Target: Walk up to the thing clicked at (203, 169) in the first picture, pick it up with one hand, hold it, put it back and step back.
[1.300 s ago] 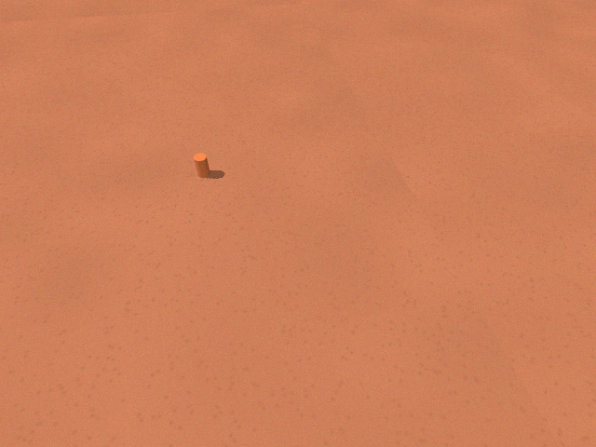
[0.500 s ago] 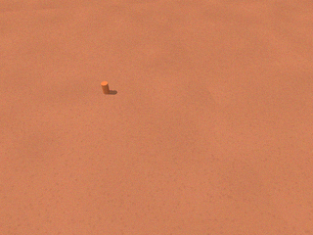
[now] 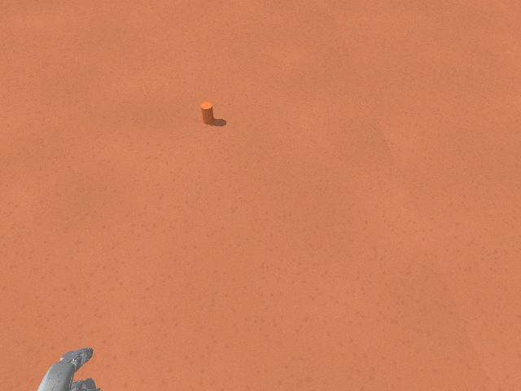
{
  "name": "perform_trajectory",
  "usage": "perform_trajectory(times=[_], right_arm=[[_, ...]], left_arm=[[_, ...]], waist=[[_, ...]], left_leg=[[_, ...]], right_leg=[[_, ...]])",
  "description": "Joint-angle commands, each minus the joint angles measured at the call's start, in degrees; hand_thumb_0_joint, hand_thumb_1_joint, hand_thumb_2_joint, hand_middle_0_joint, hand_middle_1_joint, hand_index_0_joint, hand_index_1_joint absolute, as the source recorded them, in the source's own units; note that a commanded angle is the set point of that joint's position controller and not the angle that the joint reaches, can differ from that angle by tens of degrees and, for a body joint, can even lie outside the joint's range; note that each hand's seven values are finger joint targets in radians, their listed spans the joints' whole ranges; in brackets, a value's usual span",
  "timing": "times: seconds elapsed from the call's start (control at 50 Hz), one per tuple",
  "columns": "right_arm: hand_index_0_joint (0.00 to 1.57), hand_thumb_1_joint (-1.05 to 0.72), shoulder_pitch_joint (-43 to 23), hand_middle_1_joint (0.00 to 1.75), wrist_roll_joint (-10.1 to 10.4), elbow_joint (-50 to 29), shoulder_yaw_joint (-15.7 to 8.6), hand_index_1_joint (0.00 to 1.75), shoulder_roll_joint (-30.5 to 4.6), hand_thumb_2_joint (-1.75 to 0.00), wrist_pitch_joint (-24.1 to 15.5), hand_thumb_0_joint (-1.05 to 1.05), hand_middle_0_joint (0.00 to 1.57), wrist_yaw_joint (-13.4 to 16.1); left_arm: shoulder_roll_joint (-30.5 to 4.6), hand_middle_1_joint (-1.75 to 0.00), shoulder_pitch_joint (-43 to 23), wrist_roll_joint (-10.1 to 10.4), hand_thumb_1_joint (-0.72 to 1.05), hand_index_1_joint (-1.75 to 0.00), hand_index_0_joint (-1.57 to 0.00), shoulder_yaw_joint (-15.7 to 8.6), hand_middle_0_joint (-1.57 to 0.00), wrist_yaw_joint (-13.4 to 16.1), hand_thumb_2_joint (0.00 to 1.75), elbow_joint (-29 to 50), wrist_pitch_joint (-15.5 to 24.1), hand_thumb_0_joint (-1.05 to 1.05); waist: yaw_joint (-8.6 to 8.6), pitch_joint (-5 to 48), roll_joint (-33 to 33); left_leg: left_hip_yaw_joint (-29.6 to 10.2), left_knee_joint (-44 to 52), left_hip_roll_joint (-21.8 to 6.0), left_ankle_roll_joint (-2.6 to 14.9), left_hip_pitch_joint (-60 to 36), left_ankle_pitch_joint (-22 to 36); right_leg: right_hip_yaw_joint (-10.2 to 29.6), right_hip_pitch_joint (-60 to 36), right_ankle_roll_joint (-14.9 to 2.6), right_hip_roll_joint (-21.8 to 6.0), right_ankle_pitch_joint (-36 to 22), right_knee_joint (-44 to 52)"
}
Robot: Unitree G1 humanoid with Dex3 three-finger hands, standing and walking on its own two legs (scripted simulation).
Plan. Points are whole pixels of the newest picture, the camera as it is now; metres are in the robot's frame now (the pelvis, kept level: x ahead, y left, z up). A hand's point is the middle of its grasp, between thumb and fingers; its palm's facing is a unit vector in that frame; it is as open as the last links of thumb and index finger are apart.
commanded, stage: walk up
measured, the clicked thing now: (207, 113) +1.52 +0.25 -0.71
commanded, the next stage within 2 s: stand in 1.82 s
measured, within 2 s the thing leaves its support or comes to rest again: neither
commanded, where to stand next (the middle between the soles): +0.06 +0.03 m, yaw +42 degrees
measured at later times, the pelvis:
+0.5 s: pelvis +0.00 +0.01 -0.02, yaw +20 degrees
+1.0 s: pelvis -0.01 +0.00 -0.03, yaw +36 degrees
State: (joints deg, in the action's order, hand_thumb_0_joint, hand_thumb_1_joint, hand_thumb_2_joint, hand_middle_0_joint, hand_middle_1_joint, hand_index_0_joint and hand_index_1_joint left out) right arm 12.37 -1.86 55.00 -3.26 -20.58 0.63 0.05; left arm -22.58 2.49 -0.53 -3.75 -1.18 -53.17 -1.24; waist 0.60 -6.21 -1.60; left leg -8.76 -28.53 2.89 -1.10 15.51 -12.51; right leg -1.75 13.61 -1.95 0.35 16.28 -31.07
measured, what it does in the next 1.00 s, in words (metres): steps on the spot, turning left: left foot, then right foot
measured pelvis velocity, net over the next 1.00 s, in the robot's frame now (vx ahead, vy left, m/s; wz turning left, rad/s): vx -0.01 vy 0.00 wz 0.62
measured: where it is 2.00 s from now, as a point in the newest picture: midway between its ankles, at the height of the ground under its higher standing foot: outside the picture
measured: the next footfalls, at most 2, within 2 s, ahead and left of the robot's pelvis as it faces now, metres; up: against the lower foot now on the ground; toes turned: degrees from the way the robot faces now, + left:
left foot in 0.36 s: +0.02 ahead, +0.16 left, +0.00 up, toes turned +18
right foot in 0.64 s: +0.11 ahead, -0.11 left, +0.00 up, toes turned +23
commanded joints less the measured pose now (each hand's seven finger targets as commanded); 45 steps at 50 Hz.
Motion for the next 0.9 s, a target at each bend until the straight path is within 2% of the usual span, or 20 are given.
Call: perform_trajectory(times=[0.0, 0.02, 0.08, 0.2, 0.3, 0.32, 0.34, 0.36, 0.38, 0.44, 0.52, 0.58, 0.6, 0.62, 0.64, 0.66, 0.7, 0.74, 0.8, 0.88], right_arm=[[0.2, -0.9, -3.24, 0.3, -0.41, -9.2, -2.73, 0.3, -9.66, -0.9, -0.82, 0.0, 0.2, 1.44], [0.2, -0.9, -1.03, 0.3, -1.3, -9.35, -3.49, 0.3, -12.03, -0.9, -0.4, 0.0, 0.2, 1.51], [0.2, -0.9, -0.38, 0.3, -0.69, -12.96, -4.11, 0.3, -13.47, -0.9, 0.91, 0.0, 0.2, -0.72], [0.2, -0.9, 1.41, 0.3, 0.26, -14.08, -4.42, 0.3, -12.62, -0.9, 0.38, 0.0, 0.2, -1.71], [0.2, -0.9, 9.13, 0.3, 0.72, -12.27, -4.92, 0.3, -12.3, -0.9, -1.66, 0.0, 0.2, -0.33], [0.2, -0.9, 13.09, 0.3, 0.32, -11.43, -5.75, 0.3, -14.82, -0.9, -2.56, 0.0, 0.2, 0.25], [0.2, -0.9, 12.46, 0.3, -0.67, -12.82, -6.92, 0.3, -20.83, -0.9, -3.22, 0.0, 0.2, 1.15], [0.2, -0.9, 9.99, 0.3, -0.4, -15.37, -7.55, 0.3, -25.81, -0.9, -3.47, 0.0, 0.2, 1.5], [0.2, -0.9, 7.3, 0.3, 0.99, -15.65, -7.68, 0.3, -25.67, -0.9, -3.54, 0.0, 0.2, 1.84], [0.2, -0.9, 2.98, 0.3, 0.68, -17.19, -5.07, 0.3, -18.97, -0.9, -3.53, 0.0, 0.2, 2.64], [0.2, -0.9, 5.22, 0.3, 0.01, -18.06, -4.69, 0.3, -18.56, -0.9, -3.03, 0.0, 0.2, 2.1], [0.2, -0.9, 0.34, 0.3, 0.52, -19.67, -4.41, 0.3, -18.06, -0.9, -1.72, 0.0, 0.2, 1.69], [0.2, -0.9, -0.67, 0.3, 1.05, -20.53, -3.57, 0.3, -15.24, -0.9, -1.26, 0.0, 0.2, 1.76], [0.2, -0.9, -1.43, 0.3, 1.54, -21.93, -2.56, 0.3, -11.31, -0.9, -1.05, 0.0, 0.2, 1.89], [0.2, -0.9, 0.91, 0.3, 0.94, -21.13, -3.48, 0.3, -13.0, -0.9, -0.65, 0.0, 0.2, 2.68], [0.2, -0.9, 2.12, 0.3, 0.59, -19.43, -4.3, 0.3, -16.07, -0.9, -0.51, 0.0, 0.2, 2.89], [0.2, -0.9, 3.51, 0.3, 0.93, -16.4, -5.22, 0.3, -17.3, -0.9, -0.35, 0.0, 0.2, 1.48], [0.2, -0.9, 4.64, 0.3, 1.03, -15.6, -4.72, 0.3, -15.55, -0.9, -0.57, 0.0, 0.2, -0.07], [0.2, -0.9, 1.67, 0.3, 0.68, -15.31, -4.38, 0.3, -14.1, -0.9, -0.73, 0.0, 0.2, -1.16], [0.2, -0.9, 3.46, 0.3, 1.01, -13.14, -3.99, 0.3, -12.83, -0.9, -1.85, 0.0, 0.2, -0.86]], left_arm=[[-15.96, -0.3, 4.93, -1.92, 0.9, -0.3, -0.2, -3.94, -0.2, 0.81, 0.9, 6.1, 1.26, 0.0], [-15.23, -0.3, 2.49, -1.74, 0.9, -0.3, -0.2, -3.92, -0.2, 0.66, 0.9, 8.4, 1.27, 0.0], [-13.27, -0.3, -0.71, -1.79, 0.9, -0.3, -0.2, -3.31, -0.2, 0.78, 0.9, 12.29, 1.83, 0.0], [-14.53, -0.3, 6.73, -2.36, 0.9, -0.3, -0.2, -4.86, -0.2, 0.03, 0.9, 13.4, 1.52, 0.0], [-15.17, -0.3, 5.8, -1.57, 0.9, -0.3, -0.2, -5.04, -0.2, -1.26, 0.9, 14.84, -0.1, 0.0], [-12.15, -0.3, 7.34, -1.11, 0.9, -0.3, -0.2, -4.37, -0.2, -1.23, 0.9, 15.32, -0.24, 0.0], [-7.17, -0.3, 8.27, -0.54, 0.9, -0.3, -0.2, -3.04, -0.2, -1.51, 0.9, 16.28, -0.68, 0.0], [-9.35, -0.3, 7.51, -0.92, 0.9, -0.3, -0.2, -3.49, -0.2, -1.06, 0.9, 17.4, -1.14, 0.0], [-12.88, -0.3, 5.92, -0.57, 0.9, -0.3, -0.2, -3.92, -0.2, -0.65, 0.9, 17.01, -0.92, 0.0], [-12.49, -0.3, 10.8, -0.27, 0.9, -0.3, -0.2, -4.12, -0.2, -0.63, 0.9, 13.34, -0.52, 0.0], [-11.06, -0.3, 11.11, -0.38, 0.9, -0.3, -0.2, -4.31, -0.2, -0.53, 0.9, 13.43, 0.23, 0.0], [-9.99, -0.3, 16.62, -0.3, 0.9, -0.3, -0.2, -4.36, -0.2, 0.41, 0.9, 11.67, 1.42, 0.0], [-11.95, -0.3, 18.84, -0.87, 0.9, -0.3, -0.2, -4.88, -0.2, 0.91, 0.9, 11.34, 2.02, 0.0], [-18.11, -0.3, 19.64, -2.07, 0.9, -0.3, -0.2, -6.14, -0.2, 1.32, 0.9, 11.87, 2.73, 0.0], [-22.16, -0.3, 13.21, -2.13, 0.9, -0.3, -0.2, -6.7, -0.2, 1.03, 0.9, 13.67, 2.78, 0.0], [-21.83, -0.3, 9.04, -1.59, 0.9, -0.3, -0.2, -6.51, -0.2, 1.07, 0.9, 14.72, 2.86, 0.0], [-16.7, -0.3, 7.67, -1.01, 0.9, -0.3, -0.2, -5.01, -0.2, 1.66, 0.9, 13.78, 3.45, 0.0], [-16.95, -0.3, 8.69, -1.8, 0.9, -0.3, -0.2, -5.04, -0.2, 1.73, 0.9, 12.79, 3.8, 0.0], [-17.55, -0.3, 13.36, -2.34, 0.9, -0.3, -0.2, -5.29, -0.2, 1.19, 0.9, 12.58, 4.0, 0.0], [-17.52, -0.3, 11.37, -1.35, 0.9, -0.3, -0.2, -4.73, -0.2, 0.84, 0.9, 13.61, 3.14, 0.0]], waist=[[-3.66, 10.43, -10.45], [-2.16, 9.83, -8.24], [-0.42, 6.04, -5.85], [-3.57, 6.68, -8.42], [0.13, 7.8, -6.52], [2.19, 9.85, 1.2], [1.64, 7.13, 16.93], [0.68, 7.58, 14.29], [0.58, 6.11, 11.21], [-1.79, 5.76, 11.5], [-0.5, 6.65, 11.91], [-3.96, 8.91, 11.6], [-5.55, 9.6, 5.64], [-6.44, 7.53, -8.74], [-3.9, 7.24, -14.31], [-1.94, 4.15, -10.49], [-0.77, -0.21, -0.8], [-1.12, 0.05, -7.34], [-4.07, 2.22, -10.78], [-2.02, 6.81, -9.28]], left_leg=[[6.03, -20.15, 1.3, 2.48, 17.29, -16.38], [5.73, -27.69, -2.67, 2.14, 16.49, -18.26], [4.71, -33.04, -5.03, -0.11, 16.0, -9.71], [9.45, -21.07, -5.73, 0.56, 13.73, -11.66], [16.22, -3.02, -0.63, 1.74, -5.1, -1.69], [10.16, 3.08, -1.61, 3.92, -13.31, -1.67], [-12.46, 9.2, -13.8, 8.94, -16.19, 1.89], [-30.81, 9.49, -25.31, 17.49, -9.51, 4.87], [-30.23, 10.21, -26.03, 20.45, -4.93, 4.54], [-11.88, 2.66, -15.35, 14.33, -2.23, 8.18], [-10.88, -1.3, -13.78, 14.27, 2.86, 18.54], [-8.75, -8.07, -10.01, 11.09, 9.73, 16.0], [-6.67, -14.64, -6.0, 8.11, 10.85, 10.52], [-0.17, -28.05, 2.72, 3.85, 20.78, -2.42], [2.73, -39.01, 2.62, 2.23, 22.6, -24.9], [-0.67, -45.57, -0.12, 1.9, 22.74, -24.56], [0.21, -43.77, -2.82, 1.41, 19.57, -14.59], [3.8, -36.2, -3.87, 0.98, 18.53, -11.13], [7.76, -26.28, -3.12, 0.79, 16.64, -14.43], [11.9, -10.42, -0.99, 1.23, 3.65, -10.04]], right_leg=[[21.88, -13.08, -9.66, -26.59, -13.77, 15.17], [21.66, -10.04, -13.41, -29.95, -20.26, 12.68], [8.74, -9.21, -8.83, -19.89, -32.35, 8.93], [2.5, -11.27, -10.22, -19.12, -14.23, 7.57], [-5.15, 0.44, -6.23, -17.08, -13.0, -6.11], [-7.32, 6.09, -3.3, -13.53, -9.41, -19.79], [-8.33, 20.25, 0.74, -4.7, 14.91, -32.01], [0.92, 22.08, 1.87, -3.86, 21.49, -33.89], [5.81, 19.25, 1.64, -6.13, 19.84, -36.8], [4.17, 15.37, 1.17, -6.45, 13.26, -29.56], [0.5, 7.95, 1.35, -2.75, 14.62, -20.61], [-2.05, -3.35, -0.37, 0.14, 4.25, -6.11], [2.84, -4.49, -2.03, -2.57, 3.88, 2.5], [21.38, -6.91, -6.01, -16.2, 3.92, 9.95], [36.93, -2.24, -15.24, -29.93, 2.4, 16.09], [40.65, 1.44, -18.68, -32.6, 1.89, 17.68], [18.75, 5.1, -12.34, -21.89, 5.37, 11.99], [10.45, 2.74, -9.5, -17.29, 3.46, 9.81], [8.13, -1.73, -10.43, -17.61, 2.73, 8.79], [3.43, 0.5, -9.22, -17.97, -5.71, 0.97]])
